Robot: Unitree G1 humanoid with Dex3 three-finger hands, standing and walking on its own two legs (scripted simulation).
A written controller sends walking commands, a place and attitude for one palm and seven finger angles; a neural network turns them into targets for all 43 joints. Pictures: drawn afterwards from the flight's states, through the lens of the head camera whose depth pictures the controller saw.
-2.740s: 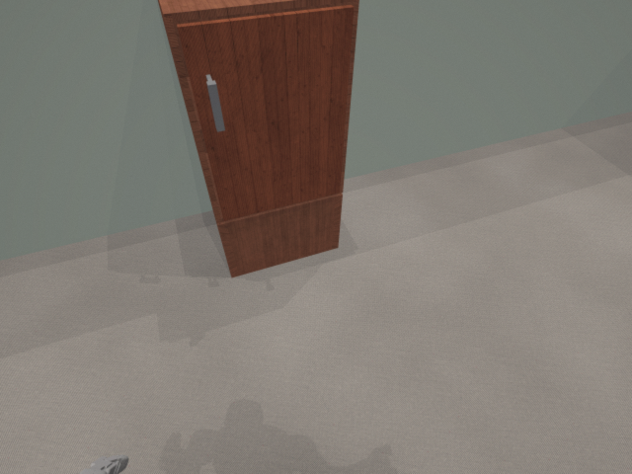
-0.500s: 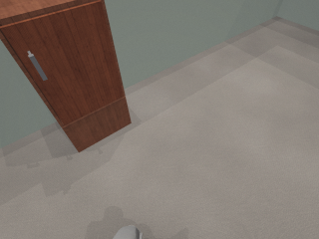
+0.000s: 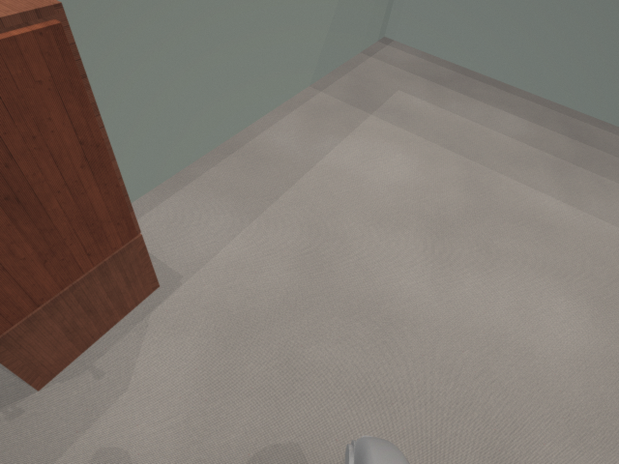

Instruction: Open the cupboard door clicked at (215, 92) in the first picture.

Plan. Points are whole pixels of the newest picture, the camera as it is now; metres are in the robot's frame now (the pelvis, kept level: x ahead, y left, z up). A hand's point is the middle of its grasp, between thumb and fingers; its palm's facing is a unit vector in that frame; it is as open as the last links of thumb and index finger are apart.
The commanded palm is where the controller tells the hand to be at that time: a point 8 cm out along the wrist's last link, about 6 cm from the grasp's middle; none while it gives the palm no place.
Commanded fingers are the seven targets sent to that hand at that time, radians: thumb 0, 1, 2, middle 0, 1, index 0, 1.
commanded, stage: walk to a spot facing it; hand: left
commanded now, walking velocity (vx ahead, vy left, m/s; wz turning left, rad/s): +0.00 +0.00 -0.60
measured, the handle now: out of the picture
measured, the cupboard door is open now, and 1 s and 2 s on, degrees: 0 0 0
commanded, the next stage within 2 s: none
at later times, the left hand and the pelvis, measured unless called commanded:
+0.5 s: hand (219, 387) +0.26 +0.15 -0.18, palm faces -0.28 -0.94 -0.21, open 7.3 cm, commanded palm none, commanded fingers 0.00 0.90 0.90 -0.20 -0.30 -0.20 -0.30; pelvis +0.11 +0.00 -0.02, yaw -18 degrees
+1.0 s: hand (187, 338) +0.33 +0.22 -0.18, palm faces -0.50 -0.84 -0.18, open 7.3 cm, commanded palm none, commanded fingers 0.00 0.90 0.90 -0.20 -0.30 -0.20 -0.30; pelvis +0.16 +0.08 +0.00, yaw -36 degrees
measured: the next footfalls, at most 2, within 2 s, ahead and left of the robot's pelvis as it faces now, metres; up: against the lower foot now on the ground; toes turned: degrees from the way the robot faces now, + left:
right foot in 0.34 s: +0.14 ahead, -0.11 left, +0.00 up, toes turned -19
left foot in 0.72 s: +0.26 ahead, +0.14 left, +0.00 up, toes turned -21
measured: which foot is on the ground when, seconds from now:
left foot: down 0.00-0.34, up 0.36-0.70, down 0.72-1.00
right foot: up 0.00-0.32, down 0.34-0.72, up 0.74-1.00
